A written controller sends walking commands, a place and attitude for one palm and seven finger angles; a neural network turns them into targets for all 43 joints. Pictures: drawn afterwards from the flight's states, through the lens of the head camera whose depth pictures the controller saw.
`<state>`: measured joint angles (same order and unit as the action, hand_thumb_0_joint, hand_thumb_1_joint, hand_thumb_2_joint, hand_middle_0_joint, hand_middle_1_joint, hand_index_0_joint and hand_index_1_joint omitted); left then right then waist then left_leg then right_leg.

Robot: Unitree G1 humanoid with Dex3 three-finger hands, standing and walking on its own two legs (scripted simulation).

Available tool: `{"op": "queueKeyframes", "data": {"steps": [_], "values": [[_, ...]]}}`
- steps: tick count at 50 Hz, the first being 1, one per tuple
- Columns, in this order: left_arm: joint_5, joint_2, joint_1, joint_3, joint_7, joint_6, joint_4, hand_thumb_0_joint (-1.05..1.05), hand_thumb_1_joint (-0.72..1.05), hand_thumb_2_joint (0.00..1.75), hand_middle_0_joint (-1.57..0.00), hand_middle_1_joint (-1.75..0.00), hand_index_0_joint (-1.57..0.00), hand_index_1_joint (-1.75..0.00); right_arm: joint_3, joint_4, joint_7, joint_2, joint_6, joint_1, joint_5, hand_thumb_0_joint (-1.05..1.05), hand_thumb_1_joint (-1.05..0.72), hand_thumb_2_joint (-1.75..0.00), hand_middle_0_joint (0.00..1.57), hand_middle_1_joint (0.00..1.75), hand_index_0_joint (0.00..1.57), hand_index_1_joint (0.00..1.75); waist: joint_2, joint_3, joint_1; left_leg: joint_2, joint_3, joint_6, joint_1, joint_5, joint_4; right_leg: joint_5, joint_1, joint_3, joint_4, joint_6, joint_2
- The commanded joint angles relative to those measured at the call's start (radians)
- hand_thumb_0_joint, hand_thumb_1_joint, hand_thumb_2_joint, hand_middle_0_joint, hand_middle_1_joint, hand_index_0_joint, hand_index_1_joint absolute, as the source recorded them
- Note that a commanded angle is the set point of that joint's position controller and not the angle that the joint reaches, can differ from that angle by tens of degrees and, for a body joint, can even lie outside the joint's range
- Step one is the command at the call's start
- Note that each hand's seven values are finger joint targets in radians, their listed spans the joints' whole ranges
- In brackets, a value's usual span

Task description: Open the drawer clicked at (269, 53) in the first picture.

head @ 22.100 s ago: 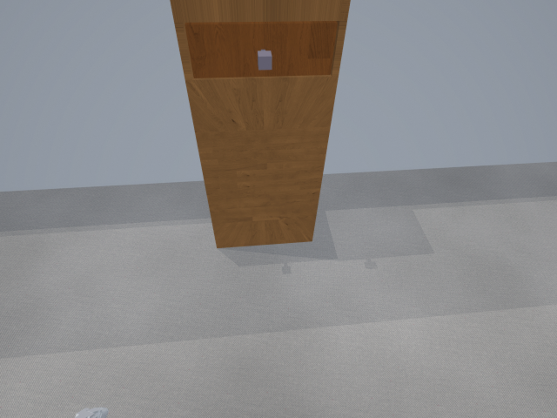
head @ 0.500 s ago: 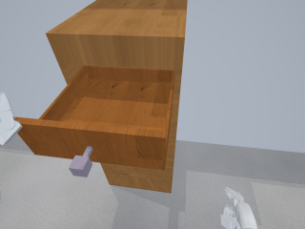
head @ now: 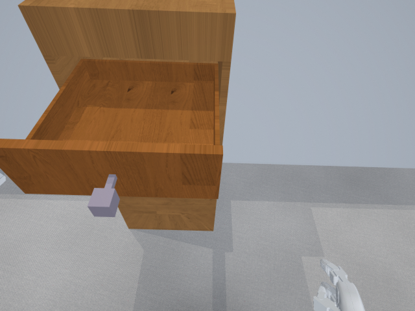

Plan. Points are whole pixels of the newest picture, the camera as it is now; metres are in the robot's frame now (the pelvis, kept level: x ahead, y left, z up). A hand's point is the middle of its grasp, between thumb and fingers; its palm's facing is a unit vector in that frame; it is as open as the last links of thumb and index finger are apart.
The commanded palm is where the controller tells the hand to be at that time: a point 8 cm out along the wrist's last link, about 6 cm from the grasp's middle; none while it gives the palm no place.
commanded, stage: step back with the hand held close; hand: left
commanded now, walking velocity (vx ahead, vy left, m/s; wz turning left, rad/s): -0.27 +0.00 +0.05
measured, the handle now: (107, 193) +0.29 +0.19 +0.10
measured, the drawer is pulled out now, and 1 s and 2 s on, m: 0.29 0.29 0.29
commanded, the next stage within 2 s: stop stepping back and stand still in 0.56 s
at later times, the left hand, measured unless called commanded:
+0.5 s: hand out of the picture +0.09 +0.27 +0.31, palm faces +0.61 -0.73 -0.30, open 7.4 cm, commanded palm +0.03 +0.31 +0.29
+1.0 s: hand out of the picture -0.01 +0.26 +0.30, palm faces +0.50 -0.79 -0.37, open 7.4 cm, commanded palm -0.08 +0.31 +0.29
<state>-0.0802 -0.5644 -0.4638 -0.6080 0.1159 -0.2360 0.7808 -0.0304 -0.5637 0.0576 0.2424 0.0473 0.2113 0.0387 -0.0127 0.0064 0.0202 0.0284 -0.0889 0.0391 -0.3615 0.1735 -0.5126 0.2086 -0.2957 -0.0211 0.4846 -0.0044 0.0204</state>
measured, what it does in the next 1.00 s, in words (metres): walks backwards: right foot, then left foot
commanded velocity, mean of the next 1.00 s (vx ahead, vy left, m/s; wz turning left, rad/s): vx -0.11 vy -0.02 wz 0.02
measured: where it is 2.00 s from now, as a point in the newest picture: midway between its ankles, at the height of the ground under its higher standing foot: outside the picture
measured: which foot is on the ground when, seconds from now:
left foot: down 0.00-0.62, up 0.64-0.78, down 0.80-1.00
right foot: down 0.00-0.36, up 0.38-0.62, down 0.64-0.80, up 0.82-1.00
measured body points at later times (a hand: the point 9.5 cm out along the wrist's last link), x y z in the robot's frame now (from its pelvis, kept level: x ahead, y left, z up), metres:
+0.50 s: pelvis -0.10 +0.02 -0.01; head -0.09 +0.05 +0.43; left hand +0.06 +0.30 +0.32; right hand +0.07 -0.20 -0.09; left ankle +0.06 +0.09 -0.74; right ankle -0.11 -0.12 -0.67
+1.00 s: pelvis -0.21 +0.04 +0.01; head -0.21 +0.07 +0.46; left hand -0.04 +0.30 +0.32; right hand -0.06 -0.19 -0.07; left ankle -0.10 +0.12 -0.73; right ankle -0.25 -0.05 -0.70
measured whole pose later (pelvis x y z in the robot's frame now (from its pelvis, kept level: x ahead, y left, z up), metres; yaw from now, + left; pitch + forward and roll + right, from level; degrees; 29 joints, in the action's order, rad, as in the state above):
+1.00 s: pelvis -0.21 +0.04 +0.01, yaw -1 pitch +0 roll -3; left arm -0.07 -0.49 -0.34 -0.60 0.14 -0.21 0.80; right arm 0.02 -0.62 0.03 0.16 0.12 0.23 0.00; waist 0.01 0.00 0.04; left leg 0.01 -0.03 0.03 -0.36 0.10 -0.39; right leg 0.50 -0.27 -0.08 0.69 -0.03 0.07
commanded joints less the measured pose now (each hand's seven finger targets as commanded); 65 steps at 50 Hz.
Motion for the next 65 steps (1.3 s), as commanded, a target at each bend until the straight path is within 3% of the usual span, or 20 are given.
{"op": "queueKeyframes", "data": {"steps": [1, 7, 13, 16, 18, 19, 22, 28, 30, 31, 32, 35, 38, 39, 41, 44, 50, 53, 62, 65], "values": [[-0.007, -0.158, 0.097, -0.159, 0.050, -0.061, 0.122, 0.00, 0.90, 0.90, -0.20, -0.30, -0.20, -0.30, -0.038, 0.151, 0.005, 0.113, 0.083, -0.098, -0.007, 0.00, -0.90, -0.90, 0.20, 0.30, 0.20, 0.30, -0.144, -0.146, -0.026, 0.158, 0.187, 0.016, -0.061, 0.120, 0.192, 0.006, 0.103, 0.044, 0.065, -0.004, -0.045], [0.012, -0.121, 0.213, -0.119, 0.051, -0.067, 0.068, 0.00, 0.90, 0.90, -0.20, -0.30, -0.20, -0.30, -0.040, 0.137, 0.002, 0.113, 0.116, -0.083, -0.010, 0.00, -0.90, -0.90, 0.20, 0.30, 0.20, 0.30, -0.089, -0.070, -0.017, 0.141, 0.182, 0.016, -0.179, 0.378, 0.177, 0.222, 0.040, 0.082, 0.036, -0.023, -0.062], [0.023, -0.125, 0.248, -0.071, 0.069, -0.057, 0.093, 0.00, 0.90, 0.90, -0.20, -0.30, -0.20, -0.30, -0.020, 0.091, -0.002, 0.085, 0.111, -0.061, -0.017, 0.00, -0.90, -0.90, 0.20, 0.30, 0.20, 0.30, 0.139, -0.081, 0.003, -0.001, 0.100, -0.033, 0.168, 0.208, -0.258, 0.309, -0.346, 0.213, -0.234, -0.098, -0.274], [0.021, -0.136, 0.269, -0.085, 0.075, -0.062, 0.121, 0.00, 0.90, 0.90, -0.20, -0.30, -0.20, -0.30, -0.018, 0.099, 0.009, 0.099, 0.102, -0.069, -0.019, 0.00, -0.90, -0.90, 0.20, 0.30, 0.20, 0.30, 0.004, -0.057, 0.008, 0.076, 0.203, -0.006, 0.121, 0.269, -0.044, 0.297, -0.324, 0.114, -0.075, -0.052, -0.172], [0.018, -0.136, 0.307, -0.122, 0.083, -0.076, 0.151, 0.00, 0.90, 0.90, -0.20, -0.30, -0.20, -0.30, -0.017, 0.125, 0.012, 0.111, 0.119, -0.107, -0.028, 0.00, -0.90, -0.90, 0.20, 0.30, 0.20, 0.30, -0.340, -0.072, -0.002, 0.288, 0.482, 0.069, -0.208, 0.584, 0.355, 0.314, -0.084, 0.005, 0.401, 0.003, 0.029], [0.019, -0.153, 0.386, -0.139, 0.082, -0.079, 0.173, 0.00, 0.90, 0.90, -0.20, -0.30, -0.20, -0.30, -0.026, 0.121, 0.011, 0.093, 0.128, -0.100, -0.037, 0.00, -0.90, -0.90, 0.20, 0.30, 0.20, 0.30, -0.336, -0.116, 0.001, 0.336, 0.521, 0.087, -0.268, 0.566, 0.430, 0.340, -0.006, 0.035, 0.647, 0.000, 0.063], [-0.003, -0.152, 0.331, -0.149, 0.070, -0.067, 0.065, 0.00, 0.90, 0.90, -0.20, -0.30, -0.20, -0.30, -0.047, 0.084, -0.012, 0.083, 0.138, -0.096, -0.030, 0.00, -0.90, -0.90, 0.20, 0.30, 0.20, 0.30, -0.177, -0.159, -0.011, 0.279, 0.370, 0.085, -0.122, 0.359, 0.312, 0.328, -0.050, 0.046, 0.695, -0.002, 0.057], [-0.029, -0.109, 0.366, -0.051, 0.040, -0.035, 0.118, 0.00, 0.90, 0.90, -0.20, -0.30, -0.20, -0.30, -0.019, 0.067, -0.034, 0.070, 0.137, -0.121, -0.029, 0.00, -0.90, -0.90, 0.20, 0.30, 0.20, 0.30, -0.276, -0.179, -0.023, 0.183, 0.211, -0.048, -0.057, 0.316, 0.382, 0.382, 0.137, -0.090, 0.213, -0.047, 0.078], [-0.031, -0.149, 0.359, -0.067, 0.027, -0.045, 0.111, 0.00, 0.90, 0.90, -0.20, -0.30, -0.20, -0.30, -0.021, 0.053, -0.039, 0.064, 0.116, -0.095, -0.030, 0.00, -0.90, -0.90, 0.20, 0.30, 0.20, 0.30, -0.158, -0.167, -0.021, 0.103, 0.109, -0.115, 0.015, 0.221, 0.123, 0.349, 0.071, 0.052, -0.156, -0.132, -0.075], [-0.030, -0.170, 0.376, -0.060, 0.024, -0.065, 0.140, 0.00, 0.90, 0.90, -0.20, -0.30, -0.20, -0.30, -0.019, 0.040, -0.037, 0.055, 0.110, -0.078, -0.022, 0.00, -0.90, -0.90, 0.20, 0.30, 0.20, 0.30, 0.070, -0.160, -0.011, 0.002, 0.052, -0.139, 0.152, 0.119, -0.277, 0.258, -0.132, 0.288, -0.341, -0.197, -0.296], [-0.029, -0.228, 0.411, -0.093, 0.035, -0.091, 0.170, 0.00, 0.90, 0.90, -0.20, -0.30, -0.20, -0.30, -0.001, 0.058, -0.027, 0.060, 0.110, -0.142, -0.029, 0.00, -0.90, -0.90, 0.20, 0.30, 0.20, 0.30, 0.144, -0.097, -0.032, -0.077, 0.048, -0.138, 0.034, 0.278, -0.579, -0.105, -0.181, 0.316, -0.346, -0.238, -0.421], [-0.009, -0.182, 0.303, -0.131, 0.012, -0.046, 0.084, 0.00, 0.90, 0.90, -0.20, -0.30, -0.20, -0.30, 0.000, 0.101, -0.013, 0.048, 0.103, -0.138, -0.002, 0.00, -0.90, -0.90, 0.20, 0.30, 0.20, 0.30, 0.305, -0.070, -0.008, 0.003, 0.129, -0.076, -0.102, 0.235, -0.533, -0.497, -0.006, 0.071, -0.091, -0.140, -0.300], [-0.009, -0.123, 0.290, -0.089, 0.021, -0.021, 0.061, 0.00, 0.90, 0.90, -0.20, -0.30, -0.20, -0.30, 0.009, 0.083, 0.013, 0.080, 0.093, -0.092, -0.012, 0.00, -0.90, -0.90, 0.20, 0.30, 0.20, 0.30, -0.110, -0.068, 0.025, 0.009, 0.115, -0.042, 0.168, -0.065, 0.084, -0.191, -0.029, 0.003, 0.098, -0.038, -0.146], [-0.010, -0.141, 0.317, -0.100, 0.030, -0.037, 0.121, 0.00, 0.90, 0.90, -0.20, -0.30, -0.20, -0.30, -0.006, 0.100, 0.010, 0.107, 0.110, -0.109, -0.018, 0.00, -0.90, -0.90, 0.20, 0.30, 0.20, 0.30, -0.286, -0.113, -0.005, 0.166, 0.318, 0.001, 0.193, -0.176, 0.165, 0.048, -0.048, -0.037, 0.205, 0.007, -0.039], [-0.009, -0.170, 0.337, -0.117, 0.032, -0.051, 0.076, 0.00, 0.90, 0.90, -0.20, -0.30, -0.20, -0.30, -0.012, 0.088, -0.001, 0.089, 0.134, -0.082, -0.027, 0.00, -0.90, -0.90, 0.20, 0.30, 0.20, 0.30, -0.193, -0.161, -0.003, 0.270, 0.527, 0.071, 0.174, 0.037, 0.298, 0.353, -0.072, 0.040, 0.336, 0.006, 0.038], [0.007, -0.161, 0.291, -0.106, 0.036, -0.049, 0.213, 0.00, 0.90, 0.90, -0.20, -0.30, -0.20, -0.30, -0.012, 0.085, -0.016, 0.060, 0.146, -0.114, -0.040, 0.00, -0.90, -0.90, 0.20, 0.30, 0.20, 0.30, -0.264, -0.205, -0.006, 0.220, 0.417, -0.026, 0.111, 0.413, 0.401, 0.279, -0.002, 0.039, 0.391, -0.009, 0.032], [0.007, -0.160, 0.146, -0.103, 0.046, 0.006, 0.193, 0.00, 0.90, 0.90, -0.20, -0.30, -0.20, -0.30, -0.007, 0.109, -0.011, 0.078, 0.100, -0.132, -0.042, 0.00, -0.90, -0.90, 0.20, 0.30, 0.20, 0.30, -0.201, -0.132, -0.017, 0.105, 0.167, -0.040, -0.135, 0.477, 0.320, 0.301, 0.313, -0.126, -0.006, -0.049, 0.069], [0.001, -0.213, 0.227, -0.143, 0.031, -0.003, 0.164, 0.00, 0.90, 0.90, -0.20, -0.30, -0.20, -0.30, -0.017, 0.064, -0.010, 0.082, 0.056, -0.097, -0.041, 0.00, -0.90, -0.90, 0.20, 0.30, 0.20, 0.30, 0.175, -0.041, -0.016, -0.029, 0.063, -0.063, -0.243, 0.200, -0.544, 0.380, 0.029, 0.432, -0.369, -0.252, -0.383], [0.030, -0.087, 0.335, 0.018, 0.053, -0.018, -0.073, 0.00, 0.90, 0.90, -0.20, -0.30, -0.20, -0.30, 0.008, 0.049, 0.037, 0.075, 0.091, -0.078, -0.033, 0.00, -0.90, -0.90, 0.20, 0.30, 0.20, 0.30, 0.039, 0.026, 0.002, 0.010, -0.018, -0.003, 0.116, 0.211, 0.004, 0.434, -0.111, 0.136, -0.198, -0.128, -0.210], [0.019, -0.114, 0.333, -0.004, 0.056, -0.042, 0.104, 0.00, 0.90, 0.90, -0.20, -0.30, -0.20, -0.30, -0.015, 0.102, 0.029, 0.123, 0.104, -0.081, -0.022, 0.00, -0.90, -0.90, 0.20, 0.30, 0.20, 0.30, -0.137, -0.038, -0.001, 0.206, 0.309, 0.088, 0.239, 0.093, 0.142, 0.112, -0.131, -0.006, 0.150, -0.027, -0.043]]}}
